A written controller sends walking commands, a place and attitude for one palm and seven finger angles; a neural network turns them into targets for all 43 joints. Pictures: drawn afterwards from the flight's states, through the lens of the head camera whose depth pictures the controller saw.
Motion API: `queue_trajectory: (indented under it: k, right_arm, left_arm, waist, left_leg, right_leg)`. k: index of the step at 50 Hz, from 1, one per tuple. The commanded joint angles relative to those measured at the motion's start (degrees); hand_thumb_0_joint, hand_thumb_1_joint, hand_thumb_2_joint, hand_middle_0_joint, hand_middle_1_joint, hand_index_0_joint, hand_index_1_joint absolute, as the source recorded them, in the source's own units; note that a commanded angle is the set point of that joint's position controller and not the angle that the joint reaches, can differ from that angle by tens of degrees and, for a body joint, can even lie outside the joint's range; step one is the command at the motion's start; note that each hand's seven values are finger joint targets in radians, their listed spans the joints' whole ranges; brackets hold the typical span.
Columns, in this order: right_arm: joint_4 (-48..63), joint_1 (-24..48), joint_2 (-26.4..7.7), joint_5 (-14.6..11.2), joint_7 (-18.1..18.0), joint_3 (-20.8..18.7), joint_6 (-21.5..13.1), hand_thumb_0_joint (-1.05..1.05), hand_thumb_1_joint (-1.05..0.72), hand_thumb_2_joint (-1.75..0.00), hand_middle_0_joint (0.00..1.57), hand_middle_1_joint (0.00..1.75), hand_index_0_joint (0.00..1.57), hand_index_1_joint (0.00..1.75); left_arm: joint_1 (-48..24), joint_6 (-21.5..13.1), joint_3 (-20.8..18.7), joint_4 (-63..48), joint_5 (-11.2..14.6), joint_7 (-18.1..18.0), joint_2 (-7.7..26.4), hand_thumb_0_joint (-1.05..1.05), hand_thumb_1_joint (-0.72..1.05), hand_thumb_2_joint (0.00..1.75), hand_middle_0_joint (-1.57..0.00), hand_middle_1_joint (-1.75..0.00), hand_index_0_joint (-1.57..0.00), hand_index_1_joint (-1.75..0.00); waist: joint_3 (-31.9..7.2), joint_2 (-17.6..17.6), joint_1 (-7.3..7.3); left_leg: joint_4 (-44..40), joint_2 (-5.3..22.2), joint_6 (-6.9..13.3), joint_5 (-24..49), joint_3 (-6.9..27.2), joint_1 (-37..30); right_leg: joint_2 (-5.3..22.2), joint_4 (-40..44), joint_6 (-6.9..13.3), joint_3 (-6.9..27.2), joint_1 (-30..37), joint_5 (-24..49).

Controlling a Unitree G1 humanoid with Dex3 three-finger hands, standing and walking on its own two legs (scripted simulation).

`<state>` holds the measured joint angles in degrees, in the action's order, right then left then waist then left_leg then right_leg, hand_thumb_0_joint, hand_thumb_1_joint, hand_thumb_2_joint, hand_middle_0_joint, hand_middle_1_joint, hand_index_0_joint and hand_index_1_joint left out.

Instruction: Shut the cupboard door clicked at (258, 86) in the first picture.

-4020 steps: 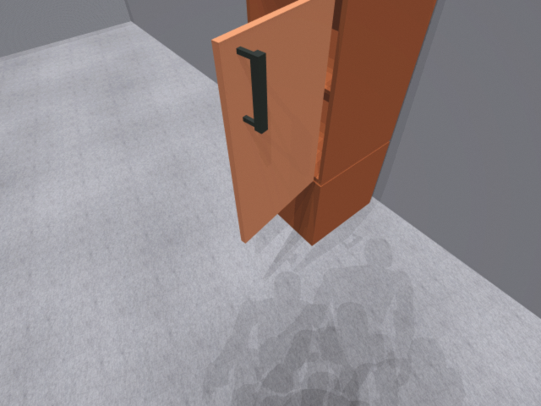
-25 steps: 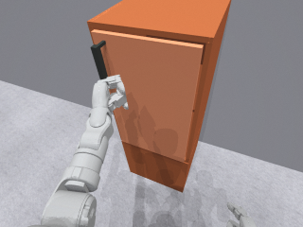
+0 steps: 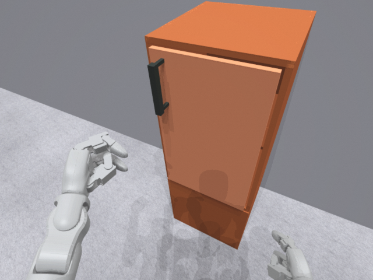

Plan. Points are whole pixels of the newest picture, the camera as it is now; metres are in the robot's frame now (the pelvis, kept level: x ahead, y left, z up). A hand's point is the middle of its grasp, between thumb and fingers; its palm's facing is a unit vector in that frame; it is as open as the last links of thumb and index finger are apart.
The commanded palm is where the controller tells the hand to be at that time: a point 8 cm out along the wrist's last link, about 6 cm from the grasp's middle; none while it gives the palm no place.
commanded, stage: draw the hand back to the body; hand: left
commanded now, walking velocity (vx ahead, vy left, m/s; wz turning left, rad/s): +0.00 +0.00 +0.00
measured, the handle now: (160, 87) +0.58 +0.14 +0.14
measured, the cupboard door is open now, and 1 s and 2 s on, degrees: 0 0 0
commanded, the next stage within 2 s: step back with the hand held close in 0.80 s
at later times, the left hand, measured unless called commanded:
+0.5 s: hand (20, 203) +0.19 +0.30 +0.15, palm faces +0.49 -0.76 -0.43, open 6.7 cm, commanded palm +0.15 +0.32 +0.17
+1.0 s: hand (30, 198) +0.20 +0.28 +0.16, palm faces +0.47 -0.78 -0.42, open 7.4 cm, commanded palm +0.15 +0.31 +0.17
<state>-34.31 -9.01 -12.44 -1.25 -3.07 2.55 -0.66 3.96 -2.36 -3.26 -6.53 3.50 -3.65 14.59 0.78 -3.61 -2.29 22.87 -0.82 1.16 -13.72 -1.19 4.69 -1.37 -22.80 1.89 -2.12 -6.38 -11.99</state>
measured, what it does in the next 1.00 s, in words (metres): stands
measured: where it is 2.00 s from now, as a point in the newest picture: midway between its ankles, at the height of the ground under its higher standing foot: outside the picture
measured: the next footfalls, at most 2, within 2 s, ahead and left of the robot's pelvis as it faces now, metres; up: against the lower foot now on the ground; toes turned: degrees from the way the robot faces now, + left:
none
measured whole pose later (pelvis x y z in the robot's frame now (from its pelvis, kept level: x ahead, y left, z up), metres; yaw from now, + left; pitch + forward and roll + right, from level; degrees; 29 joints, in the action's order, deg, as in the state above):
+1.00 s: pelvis +0.01 +0.01 +0.00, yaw +0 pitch -3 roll -1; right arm -35.6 -11.9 -13.2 -0.7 -3.8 0.7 -3.8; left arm 27.0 -6.9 -20.9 -20.4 3.6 -6.3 20.2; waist -0.4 -4.5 -3.0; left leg 25.5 -0.8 2.1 -15.4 -0.9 7.3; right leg -1.4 -21.9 1.0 -2.4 -7.3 -12.0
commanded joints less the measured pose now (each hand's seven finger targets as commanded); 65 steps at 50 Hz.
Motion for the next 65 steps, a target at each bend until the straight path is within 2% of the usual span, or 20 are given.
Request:
queue_trajectory:
  k: [1, 4, 7, 15, 20, 22, 26, 29, 35, 38, 46, 47, 48, 49, 52, 55, 58, 60, 61, 65]
  right_arm:
    - [8.6, 6.9, -5.3, 0.4, -0.3, -1.9, -3.1, 0.0, -0.9, -0.9, 0.2, 0.3, 0.2, 0.3]
    - [8.6, 7.1, -5.4, 0.4, -0.4, -2.2, -2.9, 0.0, -0.9, -0.9, 0.2, 0.3, 0.2, 0.3]
    - [8.6, 6.9, -5.6, 0.5, -0.3, -2.4, -3.3, 0.0, -0.9, -0.9, 0.2, 0.3, 0.2, 0.3]
    - [8.1, 6.1, -6.1, 0.5, -0.4, -3.4, -4.3, 0.0, -0.9, -0.9, 0.2, 0.3, 0.2, 0.3]
    - [7.6, 5.3, -6.4, 0.5, -0.7, -4.0, -5.2, 0.0, -0.9, -0.9, 0.2, 0.3, 0.2, 0.3]
    - [7.5, 5.4, -6.2, 0.4, -0.6, -3.9, -5.5, 0.0, -0.9, -0.9, 0.2, 0.3, 0.2, 0.3]
    - [6.7, 5.1, -7.1, 0.5, -1.1, -4.2, -7.1, 0.0, -0.9, -0.9, 0.2, 0.3, 0.2, 0.3]
    - [6.5, 5.3, -6.9, 0.5, -1.3, -4.1, -7.3, 0.0, -0.9, -0.9, 0.2, 0.3, 0.2, 0.3]
    - [6.2, 5.7, -6.5, 0.8, -1.4, -3.9, -7.6, 0.0, -0.9, -0.9, 0.2, 0.3, 0.2, 0.3]
    - [6.6, 5.8, -6.1, 0.8, -1.3, -3.7, -7.5, 0.0, -0.9, -0.9, 0.2, 0.3, 0.2, 0.3]
    - [6.9, 5.6, -6.3, 0.8, -1.2, -4.0, -7.4, 0.0, -0.9, -0.9, 0.2, 0.3, 0.2, 0.3]
    - [8.9, 4.4, -8.8, 0.0, -1.2, -4.8, -6.6, 0.0, -0.9, -0.9, 0.2, 0.3, 0.2, 0.3]
    - [8.1, 3.7, -7.6, 0.2, -1.3, -4.7, -6.1, 0.0, -0.9, -0.9, 0.2, 0.3, 0.2, 0.3]
    - [8.2, 3.5, -7.5, 0.3, -1.2, -4.8, -5.6, 0.0, -0.9, -0.9, 0.2, 0.3, 0.2, 0.3]
    - [8.4, 2.9, -7.7, 0.1, -1.2, -5.2, -4.5, 0.0, -0.9, -0.9, 0.2, 0.3, 0.2, 0.3]
    - [9.1, 3.0, -8.5, 0.1, -1.9, -5.7, -3.4, 0.0, -0.9, -0.9, 0.2, 0.3, 0.2, 0.3]
    - [10.7, 2.8, -8.3, -0.2, -2.4, -5.6, -1.9, 0.0, -0.9, -0.9, 0.2, 0.3, 0.2, 0.3]
    - [11.1, 3.2, -8.6, 0.0, -2.7, -5.8, -1.2, 0.0, -0.9, -0.9, 0.2, 0.3, 0.2, 0.3]
    - [11.5, 2.7, -8.2, -0.2, -2.7, -5.6, -0.9, 0.0, -0.9, -0.9, 0.2, 0.3, 0.2, 0.3]
    - [12.0, 2.5, -9.0, 0.1, -2.8, -5.8, -0.7, 0.0, -0.9, -0.9, 0.2, 0.3, 0.2, 0.3]
  left_arm:
    - [-10.3, -5.1, -6.6, -18.3, -0.1, -1.3, 8.2, 0.0, 0.9, 0.9, -0.75, -0.9, -0.75, -0.9]
    - [-4.9, -5.0, -8.8, -19.3, 0.0, -1.6, 9.1, 0.0, 0.9, 0.9, -0.67, -0.81, -0.67, -0.81]
    - [-0.5, -5.5, -11.0, -22.7, -0.2, -1.9, 10.5, 0.0, 0.9, 0.9, -0.58, -0.72, -0.58, -0.72]
    - [12.4, -5.9, -19.6, -26.4, 0.0, -2.9, 15.1, 0.0, 0.9, 0.9, -0.36, -0.48, -0.36, -0.48]
    - [19.4, -6.1, -25.2, -25.9, 0.5, -3.6, 17.7, 0.0, 0.9, 0.9, -0.23, -0.33, -0.23, -0.33]
    - [17.3, -6.4, -22.4, -27.5, 0.2, -3.5, 15.1, 0.0, 0.9, 0.9, -0.2, -0.3, -0.2, -0.3]
    - [13.6, -6.5, -19.9, -27.0, -0.5, -4.3, 14.1, 0.0, 0.9, 0.9, -0.2, -0.3, -0.2, -0.3]
    - [14.5, -6.8, -20.7, -26.1, -0.6, -4.7, 14.6, 0.0, 0.9, 0.9, -0.2, -0.3, -0.2, -0.3]
    - [16.4, -7.1, -23.6, -26.6, -0.5, -4.6, 16.8, 0.0, 0.9, 0.9, -0.2, -0.3, -0.2, -0.3]
    - [16.4, -7.1, -23.2, -27.0, -0.3, -4.4, 16.1, 0.0, 0.9, 0.9, -0.2, -0.3, -0.2, -0.3]
    - [17.0, -7.1, -22.9, -26.5, -0.1, -4.1, 15.8, 0.0, 0.9, 0.9, -0.2, -0.3, -0.2, -0.3]
    - [11.0, -9.1, -30.3, -29.5, 0.0, -4.5, 23.9, 0.0, 0.9, 0.9, -0.2, -0.3, -0.2, -0.3]
    - [17.2, -9.2, -26.5, -24.6, 0.2, -3.9, 18.9, 0.0, 0.9, 0.9, -0.2, -0.3, -0.2, -0.3]
    - [20.1, -9.3, -24.5, -23.9, -0.1, -3.7, 16.9, 0.0, 0.9, 0.9, -0.2, -0.3, -0.2, -0.3]
    - [21.9, -10.0, -24.3, -25.3, -0.2, -4.2, 17.2, 0.0, 0.9, 0.9, -0.2, -0.3, -0.2, -0.3]
    - [23.4, -9.8, -26.7, -27.6, -0.1, -5.1, 20.0, 0.0, 0.9, 0.9, -0.2, -0.3, -0.2, -0.3]
    - [24.6, -9.3, -27.3, -29.8, -0.1, -5.7, 20.5, 0.0, 0.9, 0.9, -0.2, -0.3, -0.2, -0.3]
    - [25.3, -9.1, -29.4, -30.1, 0.0, -6.0, 22.4, 0.0, 0.9, 0.9, -0.2, -0.3, -0.2, -0.3]
    - [25.8, -9.0, -28.3, -30.2, 0.0, -5.9, 21.1, 0.0, 0.9, 0.9, -0.2, -0.3, -0.2, -0.3]
    - [26.3, -9.5, -29.9, -30.7, -0.3, -6.3, 22.0, 0.0, 0.9, 0.9, -0.2, -0.3, -0.2, -0.3]
  waist:
    - [-8.6, 1.1, 0.62]
    - [-7.0, 2.7, 0.45]
    - [-7.7, 0.0, -0.02]
    - [-6.0, -1.0, -0.96]
    - [-4.7, 0.2, -1.52]
    - [-3.7, -2.5, -0.65]
    - [-2.3, -1.0, 0.02]
    - [-3.0, 1.4, -0.49]
    - [-3.3, -1.8, -1.33]
    - [-2.8, -2.4, -1.24]
    - [-2.8, -0.3, -1.1]
    - [-0.8, -0.4, 0.68]
    - [-1.5, 3.4, 1.1]
    - [-2.7, 4.9, 1.26]
    - [-7.9, 3.8, 1.69]
    - [-11.6, 2.5, 1.71]
    - [-13.0, 1.8, 1.77]
    - [-12.7, 1.5, 1.45]
    - [-12.1, 1.8, 1.81]
    - [-9.7, -0.2, 1.41]
  left_leg:
    - [-3.8, 1.3, 0.0, 11.0, 0.8, -1.0]
    - [-3.7, 1.5, -0.1, 11.7, 0.9, -0.4]
    - [-3.5, 1.7, -0.7, 13.9, 1.2, -0.5]
    - [-3.0, 2.4, -1.4, 17.3, 1.8, 1.3]
    - [-2.8, 2.5, -1.4, 16.8, 1.7, 2.7]
    - [-3.1, 2.5, -1.7, 15.4, 1.8, 2.8]
    - [-3.9, 2.6, -1.3, 11.3, 2.7, 2.2]
    - [-4.2, 2.1, -0.9, 9.3, 2.5, 2.6]
    - [-3.9, 1.8, -1.1, 9.5, 1.9, 3.5]
    - [-4.0, 1.8, -1.2, 9.8, 1.7, 3.6]
    - [-3.8, 1.9, -0.8, 9.7, 1.3, 3.3]
    - [-1.4, 3.1, 0.9, 3.3, 2.4, 8.9]
    - [0.9, 2.6, 1.0, 2.5, 2.7, 8.0]
    - [2.9, 2.4, 1.0, 3.3, 2.2, 6.7]
    - [5.8, 3.1, 0.6, 8.2, 2.0, 5.9]
    - [6.4, 4.5, 0.2, 17.2, 2.7, 5.7]
    - [6.0, 6.0, 0.2, 24.8, 3.7, 7.6]
    - [5.5, 6.4, 0.3, 24.0, 4.4, 9.7]
    - [5.4, 6.7, 0.4, 22.9, 4.7, 11.3]
    - [2.5, 7.7, 1.6, 11.5, 6.5, 18.9]
  right_leg:
    - [1.2, 3.7, -1.0, 0.7, 2.8, 8.8]
    - [1.0, 3.9, -1.1, 0.6, 2.5, 9.1]
    - [1.1, 3.4, -0.9, 0.4, 3.4, 10.0]
    - [1.0, 3.1, -1.0, 0.2, 3.5, 10.6]
    - [1.1, 3.3, -1.1, 0.2, 3.3, 10.1]
    - [1.3, 3.2, -1.2, 0.2, 2.1, 8.4]
    - [1.2, 3.7, -1.2, 0.1, 0.0, 4.8]
    - [1.1, 3.9, -1.1, 0.0, 0.9, 3.7]
    - [1.1, 4.3, -0.8, 0.6, 2.9, 4.9]
    - [1.2, 4.1, -0.9, 0.5, 2.7, 5.1]
    - [1.3, 4.4, -1.1, 0.7, 2.2, 5.1]
    - [4.1, 6.0, -0.7, 6.7, -1.5, 7.0]
    - [6.5, 6.7, -0.1, 7.9, -3.9, 6.3]
    - [7.7, 6.9, 0.4, 9.2, -5.6, 6.7]
    - [9.8, 2.9, 1.2, 9.4, -5.0, 14.4]
    - [9.4, -2.2, 0.8, 8.0, -3.5, 23.6]
    - [7.7, -6.8, -0.3, 6.2, -1.9, 26.4]
    - [7.0, -7.8, -0.6, 6.3, -1.8, 25.0]
    - [7.1, -8.4, -0.6, 6.3, -1.6, 24.0]
    - [5.4, -9.4, -1.1, 6.6, -1.0, 15.2]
